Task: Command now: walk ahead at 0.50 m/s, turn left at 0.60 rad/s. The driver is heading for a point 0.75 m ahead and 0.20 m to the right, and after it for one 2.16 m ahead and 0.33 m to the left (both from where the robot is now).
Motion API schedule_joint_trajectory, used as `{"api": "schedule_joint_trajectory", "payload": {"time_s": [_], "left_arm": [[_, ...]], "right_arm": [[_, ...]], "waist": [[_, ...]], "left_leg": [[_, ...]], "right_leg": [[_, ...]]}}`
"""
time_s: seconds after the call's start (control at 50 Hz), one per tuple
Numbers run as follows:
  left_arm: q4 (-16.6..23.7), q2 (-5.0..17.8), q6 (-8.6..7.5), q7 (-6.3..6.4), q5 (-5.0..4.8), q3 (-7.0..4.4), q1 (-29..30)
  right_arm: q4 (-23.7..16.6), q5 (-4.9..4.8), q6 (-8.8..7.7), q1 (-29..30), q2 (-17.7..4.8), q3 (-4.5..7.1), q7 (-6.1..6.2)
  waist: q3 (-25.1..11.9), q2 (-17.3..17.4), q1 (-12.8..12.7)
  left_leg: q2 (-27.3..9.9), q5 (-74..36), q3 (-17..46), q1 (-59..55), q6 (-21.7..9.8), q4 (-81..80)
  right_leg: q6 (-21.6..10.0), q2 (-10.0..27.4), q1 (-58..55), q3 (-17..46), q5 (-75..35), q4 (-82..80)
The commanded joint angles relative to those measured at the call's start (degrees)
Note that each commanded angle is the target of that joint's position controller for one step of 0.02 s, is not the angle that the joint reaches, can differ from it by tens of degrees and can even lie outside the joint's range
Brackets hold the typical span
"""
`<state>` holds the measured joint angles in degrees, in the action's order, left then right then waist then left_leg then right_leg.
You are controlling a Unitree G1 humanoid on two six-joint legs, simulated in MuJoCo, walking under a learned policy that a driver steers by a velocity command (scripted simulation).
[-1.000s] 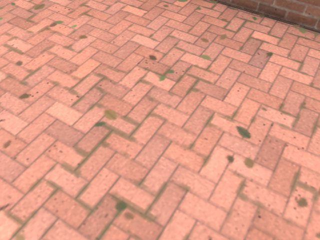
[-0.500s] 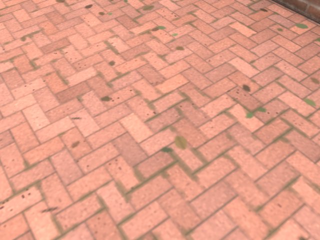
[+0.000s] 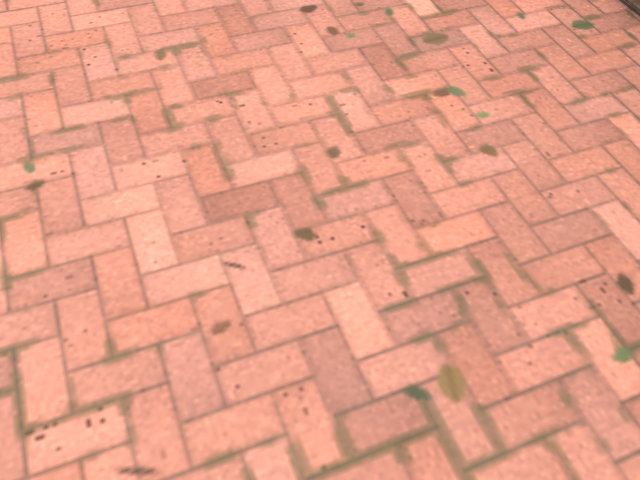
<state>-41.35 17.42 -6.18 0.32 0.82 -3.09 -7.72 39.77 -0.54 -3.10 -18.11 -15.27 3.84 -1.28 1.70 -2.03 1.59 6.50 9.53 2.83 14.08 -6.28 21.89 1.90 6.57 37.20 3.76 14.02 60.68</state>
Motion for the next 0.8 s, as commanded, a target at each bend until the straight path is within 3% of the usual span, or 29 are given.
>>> {"api": "schedule_joint_trajectory", "payload": {"time_s": [0.02,0.08,0.12,0.18,0.24,0.26,0.28,0.3,0.32,0.34,0.36,0.38,0.4,0.42,0.46,0.5,0.56,0.66,0.7,0.74,0.76,0.78,0.8], "left_arm": [[3.8,3.3,0.24,0.31,0.52,-0.92,0.9],[4.9,1.7,-0.21,-0.52,-0.08,-0.13,6.7],[5.7,1.6,-0.72,-1.32,-0.57,0.07,9.9],[7.2,3.1,-1.38,-2.18,-0.82,-0.31,12.8],[7.3,4.4,-1.78,-2.38,-0.90,-0.96,10.2],[6.3,5.2,-1.94,-2.17,-0.75,-1.54,5.9],[4.8,7.0,-2.09,-1.86,-0.27,-2.42,-1.1],[3.9,10.5,-2.04,-1.51,0.42,-3.27,-10.9],[0.9,12.7,-1.36,-2.03,0.01,-4.23,-16.7],[0.8,7.8,-1.12,-2.32,-1.84,-2.88,-17.1],[1.5,5.6,-0.61,-2.11,-2.07,-2.15,-12.9],[2.4,5.2,-0.02,-2.03,-1.43,-1.75,-9.7],[2.7,4.8,0.25,-2.13,-1.12,-1.52,-8.0],[3.0,4.3,0.22,-2.09,-0.66,-1.23,-7.2],[2.8,4.2,0.16,-2.02,-1.12,-1.24,-7.2],[2.1,5.8,0.29,-1.43,-1.61,-1.74,-8.1],[1.3,7.6,1.06,-0.52,-2.03,-2.41,-10.1],[0.2,8.0,2.38,0.05,-2.62,-2.64,-14.9],[0.4,8.3,2.83,0.28,-2.63,-2.85,-14.5],[1.1,5.9,3.12,0.38,-2.34,-2.20,-13.3],[2.4,2.5,2.89,0.23,-1.68,-1.01,-12.1],[4.4,-1.5,2.16,0.33,-2.46,0.31,-17.9],[4.1,3.2,2.01,0.47,-3.43,-0.55,-18.5]], "right_arm": [[-3.8,-0.28,-1.21,1.8,-9.2,2.41,1.28],[-2.4,-0.67,-0.82,-0.8,-8.7,2.13,1.83],[-1.0,-0.75,-0.88,-3.1,-8.8,1.97,1.88],[0.7,-0.79,-0.60,-5.5,-8.7,1.75,1.94],[1.5,-0.54,0.12,-5.0,-9.4,1.98,2.16],[1.3,-0.56,0.32,-3.8,-9.3,1.87,2.16],[0.8,-0.24,0.32,-2.7,-8.1,1.34,1.99],[-0.5,0.81,0.04,-3.2,-5.9,0.30,1.93],[0.1,-0.60,-0.76,-10.9,-2.5,-0.68,1.84],[0.5,-0.85,-1.35,-8.8,-6.8,-0.21,1.63],[-0.9,-1.07,-1.70,-1.9,-9.0,0.44,1.34],[-1.9,-0.39,-2.09,2.5,-8.4,0.19,1.32],[-2.6,0.59,-2.49,4.5,-7.6,0.33,1.28],[-2.8,0.99,-2.63,3.9,-6.7,0.40,1.23],[-2.5,1.11,-2.45,2.5,-4.9,0.06,1.27],[-3.4,1.33,-2.29,5.2,-3.7,-0.45,1.53],[-4.5,1.05,-2.67,11.9,-2.3,-1.19,1.23],[-6.1,-0.06,-3.70,18.9,-4.5,-0.51,0.26],[-6.1,-0.31,-4.17,17.9,-6.0,0.23,0.19],[-4.3,0.06,-4.45,10.7,-7.7,1.45,0.67],[-3.4,0.96,-4.55,2.3,-10.8,2.42,1.30],[-2.1,1.60,-3.55,-3.2,-15.8,3.72,1.49],[-1.2,0.88,-3.20,-4.1,-12.7,3.20,1.08]], "waist": [[-2.8,4.5,-1.7],[-2.4,6.5,1.1],[-1.7,6.9,2.8],[-0.6,7.2,3.8],[-0.8,9.1,2.1],[-2.7,9.2,-0.4],[-8.1,8.2,-3.8],[-17.0,1.9,-7.2],[-23.1,-15.8,-5.1],[-19.0,-11.3,-6.1],[-10.1,-5.6,-6.3],[-5.4,-0.5,-5.4],[-2.3,1.3,-4.0],[-2.5,0.1,-2.3],[-3.5,-2.3,-1.0],[-3.0,-2.8,-1.4],[-2.1,-2.8,-3.4],[-1.9,-3.7,-5.4],[-2.1,-4.6,-3.9],[-4.9,-4.5,0.2],[-11.0,0.3,4.2],[-18.2,16.7,2.8],[-16.2,17.9,3.1]], "left_leg": [[-13.1,-16.8,12.6,-0.2,-9.9,-8.9],[-11.3,-11.5,10.7,-0.8,-7.1,-7.9],[-12.5,-8.8,11.8,-1.8,-6.6,-7.6],[-15.5,-9.4,15.4,-8.4,-6.5,-4.2],[-17.3,-17.1,17.8,-13.2,-5.2,-0.5],[-15.8,-25.4,16.7,-13.4,-4.3,3.5],[-12.8,-30.7,14.2,-10.9,-2.8,12.1],[-8.7,-19.1,10.9,-0.3,-0.5,28.3],[-0.1,16.6,5.7,20.3,3.9,47.2],[-2.9,22.6,8.6,28.3,3.9,53.3],[-5.9,17.4,6.5,31.5,4.0,54.1],[-8.0,13.1,4.1,30.3,4.1,51.9],[-9.4,10.5,3.3,29.0,4.5,47.8],[-10.7,8.9,3.2,25.9,4.8,44.7],[-10.9,8.6,1.8,22.7,6.1,38.9],[-10.3,6.9,0.4,21.3,7.5,31.5],[-8.8,-4.0,0.0,17.0,8.5,18.9],[-6.2,-9.4,1.3,11.1,8.4,8.5],[-6.1,-6.8,1.5,7.1,7.3,5.7],[-7.6,-5.0,1.3,-4.3,4.8,2.2],[-16.2,-1.8,9.0,-16.7,1.4,2.4],[-29.1,7.6,30.0,-33.3,-6.9,-0.9],[-31.4,19.6,40.1,-32.0,-8.8,-4.4]], "right_leg": [[1.6,-1.2,0.5,-0.8,-9.3,-8.8],[1.1,-3.6,-2.6,-1.4,-19.2,-22.2],[0.5,-4.4,-4.9,-1.8,-22.4,-26.6],[-1.5,-4.8,-3.1,-1.2,-18.8,-30.5],[-4.1,-5.9,-6.2,-2.2,-10.8,-33.0],[-5.5,-7.3,-12.4,-3.8,-10.7,-35.3],[-7.9,-5.5,-23.9,-2.7,-13.8,-35.0],[-12.7,4.2,-41.5,7.8,-17.5,-32.1],[-21.5,14.7,-59.0,32.7,-4.9,-37.6],[-20.4,14.8,-57.9,39.4,6.8,-42.3],[-18.1,12.7,-50.3,32.2,7.2,-43.7],[-17.2,10.2,-42.4,26.3,1.6,-44.9],[-17.0,8.0,-36.5,22.9,-4.4,-46.3],[-16.6,6.2,-33.3,20.5,-9.0,-47.2],[-17.0,4.0,-30.5,16.7,-14.2,-48.6],[-17.4,3.2,-27.5,13.7,-16.8,-49.6],[-15.6,1.3,-24.0,10.5,-14.9,-49.6],[-13.8,2.3,-25.2,14.5,-8.2,-45.9],[-12.5,2.9,-26.0,17.5,-5.7,-43.2],[-9.8,-0.5,-23.3,16.8,-5.6,-35.9],[-7.5,-4.0,-17.0,12.5,-1.5,-21.8],[-4.4,-10.7,0.5,4.1,16.2,-4.5],[-3.6,-7.4,9.3,4.4,19.6,6.2]]}}
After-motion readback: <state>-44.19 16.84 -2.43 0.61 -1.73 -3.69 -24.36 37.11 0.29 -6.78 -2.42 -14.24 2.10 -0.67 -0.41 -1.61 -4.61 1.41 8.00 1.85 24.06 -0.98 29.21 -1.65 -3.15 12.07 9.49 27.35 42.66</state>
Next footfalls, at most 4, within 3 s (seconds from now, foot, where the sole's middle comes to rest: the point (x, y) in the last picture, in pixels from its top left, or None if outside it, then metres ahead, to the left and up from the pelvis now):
0.28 right None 0.35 -0.13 -0.78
0.76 left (257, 435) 0.56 0.11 -0.78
1.26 right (405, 346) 0.77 -0.22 -0.78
1.82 left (332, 230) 1.11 -0.06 -0.78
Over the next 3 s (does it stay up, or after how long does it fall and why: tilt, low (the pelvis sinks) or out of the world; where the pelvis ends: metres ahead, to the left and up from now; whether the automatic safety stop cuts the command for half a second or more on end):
stays up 1.54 0.01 -0.01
